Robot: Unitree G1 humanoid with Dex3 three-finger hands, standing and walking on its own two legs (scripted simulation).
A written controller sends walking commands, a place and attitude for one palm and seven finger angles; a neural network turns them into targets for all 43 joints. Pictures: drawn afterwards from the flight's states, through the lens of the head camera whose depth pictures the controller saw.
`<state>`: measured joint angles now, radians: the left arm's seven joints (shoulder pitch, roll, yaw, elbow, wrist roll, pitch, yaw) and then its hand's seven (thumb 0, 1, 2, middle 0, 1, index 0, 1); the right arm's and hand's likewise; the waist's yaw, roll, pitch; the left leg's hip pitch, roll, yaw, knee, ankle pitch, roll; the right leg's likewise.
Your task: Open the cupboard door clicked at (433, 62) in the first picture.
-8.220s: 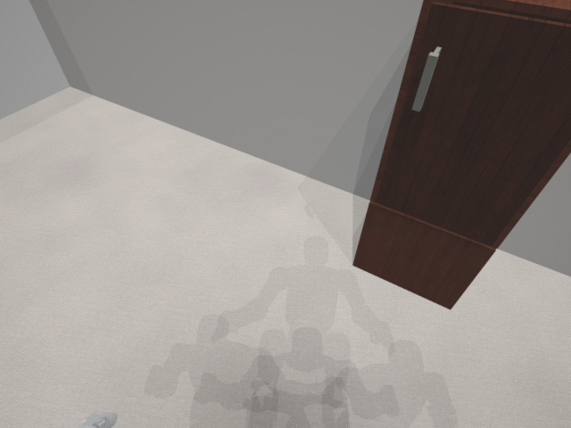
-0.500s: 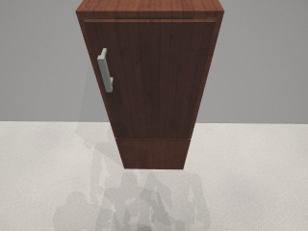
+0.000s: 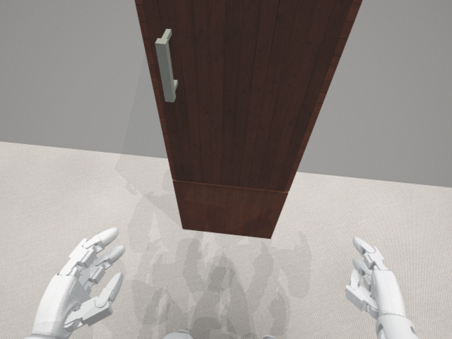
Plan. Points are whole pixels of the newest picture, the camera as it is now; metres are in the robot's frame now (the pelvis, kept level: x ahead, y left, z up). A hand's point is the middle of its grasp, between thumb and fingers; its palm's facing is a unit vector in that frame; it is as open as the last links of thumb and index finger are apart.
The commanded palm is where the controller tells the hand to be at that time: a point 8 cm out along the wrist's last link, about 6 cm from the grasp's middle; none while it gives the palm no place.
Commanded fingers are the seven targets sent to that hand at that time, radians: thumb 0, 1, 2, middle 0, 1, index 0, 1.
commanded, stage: raise the hand with hooked fingers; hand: left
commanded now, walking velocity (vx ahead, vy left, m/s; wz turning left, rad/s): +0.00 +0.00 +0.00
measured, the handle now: (169, 67) +0.59 +0.17 +0.16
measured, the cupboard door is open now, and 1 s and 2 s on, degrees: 0 0 0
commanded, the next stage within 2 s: move the hooked fingers beside the handle in 1.72 s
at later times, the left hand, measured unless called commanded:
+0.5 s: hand (58, 255) +0.21 +0.26 +0.09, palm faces +0.07 -1.00 -0.07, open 11.3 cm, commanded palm +0.19 +0.30 +0.09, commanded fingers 0.00 -0.15 0.45 -0.28 -0.98 -0.28 -0.98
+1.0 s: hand (29, 207) +0.25 +0.29 +0.14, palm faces +0.02 -1.00 -0.05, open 13.8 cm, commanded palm +0.23 +0.34 +0.16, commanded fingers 0.00 -0.50 0.30 -0.30 -1.20 -0.30 -1.20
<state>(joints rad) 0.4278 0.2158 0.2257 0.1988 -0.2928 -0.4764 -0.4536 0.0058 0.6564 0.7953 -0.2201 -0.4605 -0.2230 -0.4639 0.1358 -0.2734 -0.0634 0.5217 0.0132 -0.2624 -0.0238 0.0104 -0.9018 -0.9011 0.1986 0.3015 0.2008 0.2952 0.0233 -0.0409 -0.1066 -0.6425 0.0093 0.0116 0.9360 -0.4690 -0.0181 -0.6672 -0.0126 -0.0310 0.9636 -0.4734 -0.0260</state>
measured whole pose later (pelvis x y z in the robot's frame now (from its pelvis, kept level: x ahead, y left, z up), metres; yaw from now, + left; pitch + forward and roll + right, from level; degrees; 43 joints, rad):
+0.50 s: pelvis -0.03 +0.02 +0.01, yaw +0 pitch +7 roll -2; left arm 0.28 0.32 0.33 0.04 -0.35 -0.23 -0.32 0.01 0.08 0.55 -0.26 -0.83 -0.26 -0.84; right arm 0.35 -0.24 0.05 0.57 0.04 -0.24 -0.07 0.02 -0.90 -0.90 0.20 0.30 0.21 0.30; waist -0.01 0.03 -0.08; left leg -0.62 0.02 0.00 0.92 -0.43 0.01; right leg -0.60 0.00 -0.05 0.87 -0.39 0.00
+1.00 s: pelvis -0.01 +0.03 +0.03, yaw +1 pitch +2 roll -2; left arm 0.02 0.41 0.38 0.19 -0.34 -0.04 -0.46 -0.01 -0.45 0.32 -0.30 -1.17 -0.30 -1.17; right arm 0.24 -0.26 0.08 0.56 0.05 -0.25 -0.10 0.01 -0.90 -0.90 0.20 0.30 0.20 0.30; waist 0.04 0.04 -0.05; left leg -0.41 0.00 -0.01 0.75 -0.38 0.02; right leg -0.38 -0.01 -0.05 0.68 -0.34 0.01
